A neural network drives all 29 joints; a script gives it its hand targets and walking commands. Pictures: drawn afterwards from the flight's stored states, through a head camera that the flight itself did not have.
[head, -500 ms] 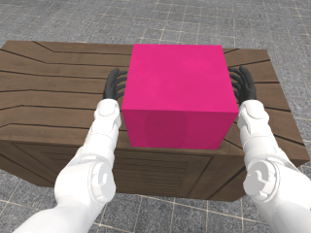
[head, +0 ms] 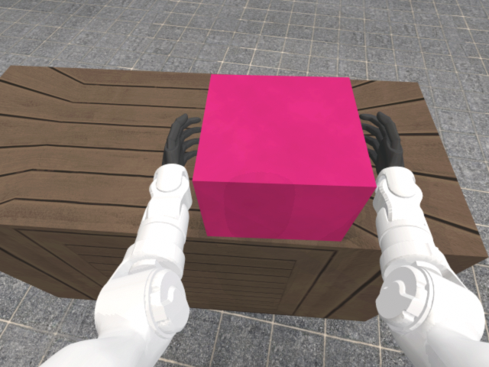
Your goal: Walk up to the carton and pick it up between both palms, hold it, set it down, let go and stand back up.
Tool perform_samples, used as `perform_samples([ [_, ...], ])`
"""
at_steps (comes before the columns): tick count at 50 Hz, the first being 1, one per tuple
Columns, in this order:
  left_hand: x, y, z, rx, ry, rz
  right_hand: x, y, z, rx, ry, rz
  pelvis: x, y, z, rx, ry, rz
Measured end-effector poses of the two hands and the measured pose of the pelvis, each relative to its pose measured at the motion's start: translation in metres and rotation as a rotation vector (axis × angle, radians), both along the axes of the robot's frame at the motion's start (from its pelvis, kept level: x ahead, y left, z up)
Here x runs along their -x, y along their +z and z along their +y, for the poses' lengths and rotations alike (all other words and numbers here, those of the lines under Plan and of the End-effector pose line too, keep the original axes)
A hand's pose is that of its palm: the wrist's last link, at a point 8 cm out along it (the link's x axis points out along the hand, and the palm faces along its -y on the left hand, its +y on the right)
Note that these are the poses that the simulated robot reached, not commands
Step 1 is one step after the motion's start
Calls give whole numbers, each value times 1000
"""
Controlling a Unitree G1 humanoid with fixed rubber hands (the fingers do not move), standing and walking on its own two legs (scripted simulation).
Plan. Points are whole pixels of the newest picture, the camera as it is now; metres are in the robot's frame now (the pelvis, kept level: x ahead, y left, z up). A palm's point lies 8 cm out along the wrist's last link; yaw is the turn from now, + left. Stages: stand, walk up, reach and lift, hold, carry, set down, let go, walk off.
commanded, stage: set down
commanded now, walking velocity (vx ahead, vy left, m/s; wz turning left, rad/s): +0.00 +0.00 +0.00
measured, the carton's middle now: (276, 158) +0.49 -0.03 +0.02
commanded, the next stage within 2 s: none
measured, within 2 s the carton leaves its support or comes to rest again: neither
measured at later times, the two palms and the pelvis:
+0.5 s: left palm (176, 162) +0.43 +0.15 +0.07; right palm (387, 162) +0.43 -0.20 +0.08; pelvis +0.00 +0.00 +0.00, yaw +0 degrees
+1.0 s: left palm (157, 161) +0.45 +0.19 +0.05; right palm (387, 153) +0.45 -0.21 +0.07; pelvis -0.02 +0.00 -0.02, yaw -2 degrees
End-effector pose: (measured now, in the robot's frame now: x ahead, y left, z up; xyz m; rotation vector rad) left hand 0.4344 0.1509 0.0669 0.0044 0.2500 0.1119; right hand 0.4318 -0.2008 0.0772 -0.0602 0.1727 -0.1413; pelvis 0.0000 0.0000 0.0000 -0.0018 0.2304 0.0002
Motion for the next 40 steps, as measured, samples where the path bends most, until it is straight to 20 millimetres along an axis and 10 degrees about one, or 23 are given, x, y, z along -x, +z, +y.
perform_samples([
  [40,-13,-12,1,-78,-20,94,-9,-11,-5,13,63,118,6,-7,-3,3,-47,117],
])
